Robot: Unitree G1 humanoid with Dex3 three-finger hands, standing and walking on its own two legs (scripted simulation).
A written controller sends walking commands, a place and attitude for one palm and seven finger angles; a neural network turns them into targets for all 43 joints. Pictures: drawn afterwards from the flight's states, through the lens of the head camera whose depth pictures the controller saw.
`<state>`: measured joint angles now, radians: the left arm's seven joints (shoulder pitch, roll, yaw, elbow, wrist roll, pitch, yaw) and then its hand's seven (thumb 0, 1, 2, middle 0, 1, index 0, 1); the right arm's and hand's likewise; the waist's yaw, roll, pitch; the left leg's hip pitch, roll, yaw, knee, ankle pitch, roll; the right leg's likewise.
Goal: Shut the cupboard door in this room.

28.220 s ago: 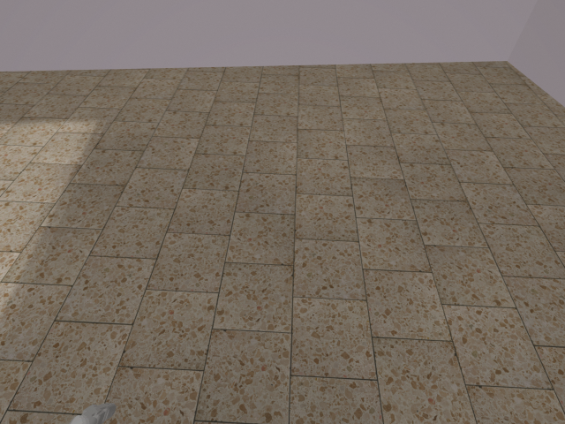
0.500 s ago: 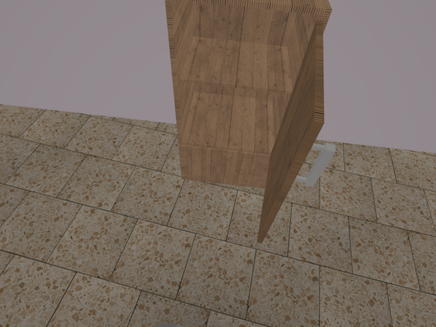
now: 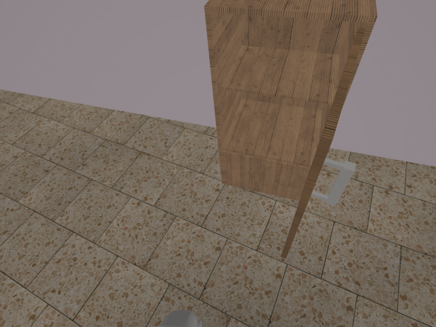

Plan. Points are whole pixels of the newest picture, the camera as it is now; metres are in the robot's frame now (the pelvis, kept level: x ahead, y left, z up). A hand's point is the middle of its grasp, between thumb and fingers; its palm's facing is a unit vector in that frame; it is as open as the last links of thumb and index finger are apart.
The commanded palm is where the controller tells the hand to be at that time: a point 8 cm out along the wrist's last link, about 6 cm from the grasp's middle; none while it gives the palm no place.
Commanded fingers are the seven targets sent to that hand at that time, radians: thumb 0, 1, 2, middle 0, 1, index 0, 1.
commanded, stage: stand and wait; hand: left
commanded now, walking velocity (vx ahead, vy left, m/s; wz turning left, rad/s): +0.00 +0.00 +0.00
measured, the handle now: (330, 182) +0.42 -0.23 -0.03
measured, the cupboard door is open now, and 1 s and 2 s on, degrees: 82 82 82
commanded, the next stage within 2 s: turn or walk to find it in 0.10 s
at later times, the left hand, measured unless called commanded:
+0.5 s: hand out of the picture +0.01 +0.21 -0.18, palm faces -0.04 -0.97 -0.23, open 7.4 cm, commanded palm none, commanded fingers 0.00 0.90 0.90 -0.20 -0.30 -0.20 -0.30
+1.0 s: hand out of the picture +0.14 +0.21 -0.18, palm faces -0.29 -0.93 -0.20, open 7.4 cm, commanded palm none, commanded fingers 0.00 0.90 0.90 -0.20 -0.30 -0.20 -0.30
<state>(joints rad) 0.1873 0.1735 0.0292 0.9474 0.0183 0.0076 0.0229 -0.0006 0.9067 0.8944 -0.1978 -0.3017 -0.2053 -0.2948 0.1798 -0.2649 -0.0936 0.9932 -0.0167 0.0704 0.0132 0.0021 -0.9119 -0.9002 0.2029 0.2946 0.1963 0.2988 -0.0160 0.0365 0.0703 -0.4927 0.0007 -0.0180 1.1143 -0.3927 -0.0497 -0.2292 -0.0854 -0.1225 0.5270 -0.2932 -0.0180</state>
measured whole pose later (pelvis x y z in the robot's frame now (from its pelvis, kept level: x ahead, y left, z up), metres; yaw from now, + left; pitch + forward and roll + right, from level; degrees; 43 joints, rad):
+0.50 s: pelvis +0.00 +0.01 -0.01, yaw -7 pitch -2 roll +1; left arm 0.26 0.21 0.06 1.06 0.01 0.05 -0.01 0.00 0.91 0.89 -0.20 -0.30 -0.20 -0.29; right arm 0.09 -0.15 -0.04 1.01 -0.01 0.02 -0.03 -0.01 -0.92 -0.90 0.21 0.30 0.20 0.30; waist 0.05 0.00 0.11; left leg -0.14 0.09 0.17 0.56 -0.37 -0.03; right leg -0.31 -0.06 -0.07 0.73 -0.42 0.02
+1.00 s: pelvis -0.01 +0.04 +0.00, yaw -18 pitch +0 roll -1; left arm 0.14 0.26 0.07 0.95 0.02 0.07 -0.01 0.00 0.91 0.89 -0.20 -0.30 -0.20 -0.29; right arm 0.21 -0.20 -0.02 0.96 -0.02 0.02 -0.02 0.00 -0.91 -0.90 0.20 0.29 0.20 0.30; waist -0.01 -0.05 0.07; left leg -0.25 0.05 0.07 0.54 -0.29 0.02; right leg -0.44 0.03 0.05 0.92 -0.44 0.02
